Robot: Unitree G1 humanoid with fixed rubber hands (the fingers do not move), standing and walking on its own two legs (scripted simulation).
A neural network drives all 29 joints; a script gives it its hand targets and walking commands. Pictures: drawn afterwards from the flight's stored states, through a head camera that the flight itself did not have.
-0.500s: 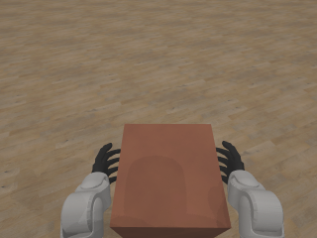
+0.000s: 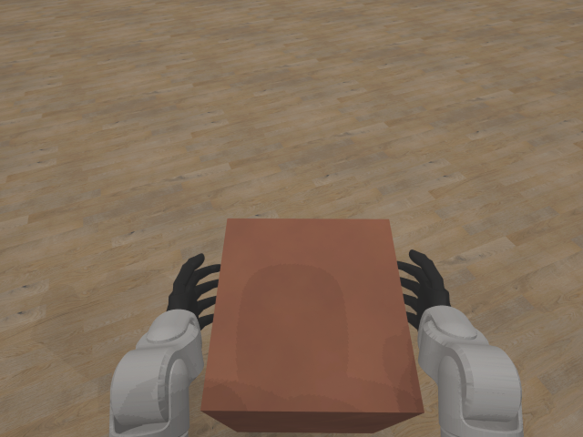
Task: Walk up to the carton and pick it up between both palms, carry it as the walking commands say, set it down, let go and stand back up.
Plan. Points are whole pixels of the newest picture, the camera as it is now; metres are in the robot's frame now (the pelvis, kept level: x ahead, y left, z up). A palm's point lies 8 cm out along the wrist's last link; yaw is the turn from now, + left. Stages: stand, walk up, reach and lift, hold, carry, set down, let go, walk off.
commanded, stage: carry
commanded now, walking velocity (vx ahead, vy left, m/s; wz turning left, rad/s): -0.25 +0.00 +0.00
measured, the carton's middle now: (306, 335) +0.25 +0.00 +0.01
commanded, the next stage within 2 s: none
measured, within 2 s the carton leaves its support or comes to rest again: neither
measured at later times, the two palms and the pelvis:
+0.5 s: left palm (175, 374) +0.18 +0.14 +0.09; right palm (449, 369) +0.18 -0.15 +0.09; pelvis -0.06 +0.00 +0.00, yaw +0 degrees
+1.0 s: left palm out of the picture +0.08 +0.13 +0.09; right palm out of the picture +0.07 -0.16 +0.08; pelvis -0.16 -0.01 +0.00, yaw -3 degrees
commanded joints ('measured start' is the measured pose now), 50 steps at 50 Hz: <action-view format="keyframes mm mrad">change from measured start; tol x16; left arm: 1 -388 -840 -607 -131 -280 -24 -140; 50 -368 -883 -644 -177 -311 -38 -152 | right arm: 1 -362 859 611 -121 275 -22 136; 50 -349 866 648 -182 277 -36 128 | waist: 1 3 -10 -242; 29 -18 -138 -226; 33 -12 340 -150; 37 14 62 -244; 45 5 187 -351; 48 9 -259 -228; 50 13 -212 -132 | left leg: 1 7 191 -210 -130 50 11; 19 -59 168 -193 -170 -154 -4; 28 119 56 -33 157 -145 -18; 31 85 130 -157 -37 -224 37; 33 -259 444 -528 -516 -402 147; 34 -283 419 -412 -510 -338 106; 37 -48 320 -237 -351 34 64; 44 250 320 -251 -364 120 -1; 47 21 208 -141 -229 176 -121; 50 -251 60 -35 194 -135 -127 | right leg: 1 146 -148 183 -66 101 8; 29 -138 -222 111 -353 -327 57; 31 -158 -128 2 -128 -345 107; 33 -62 45 -18 631 -314 97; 35 -49 32 91 793 -297 59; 44 101 52 30 -4 -363 31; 47 328 -137 210 -343 -158 -9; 48 260 -332 415 -304 19 -73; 50 243 -348 302 -212 528 -114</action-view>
